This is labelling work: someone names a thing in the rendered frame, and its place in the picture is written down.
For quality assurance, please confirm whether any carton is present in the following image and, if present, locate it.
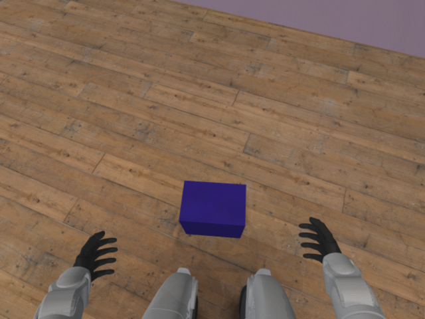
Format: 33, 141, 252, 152
179, 181, 246, 239

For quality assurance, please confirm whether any left robot hand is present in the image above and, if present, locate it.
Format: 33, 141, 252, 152
73, 231, 118, 282

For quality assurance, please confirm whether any robot left forearm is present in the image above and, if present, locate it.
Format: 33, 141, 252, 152
33, 266, 91, 319

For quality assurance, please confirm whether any robot left thigh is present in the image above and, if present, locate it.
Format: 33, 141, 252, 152
142, 272, 198, 319

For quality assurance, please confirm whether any left robot shin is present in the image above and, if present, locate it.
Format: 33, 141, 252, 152
177, 268, 193, 319

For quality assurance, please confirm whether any right robot hand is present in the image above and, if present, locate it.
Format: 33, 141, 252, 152
299, 217, 342, 263

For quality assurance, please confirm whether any robot right forearm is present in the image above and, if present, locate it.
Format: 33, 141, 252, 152
322, 253, 386, 319

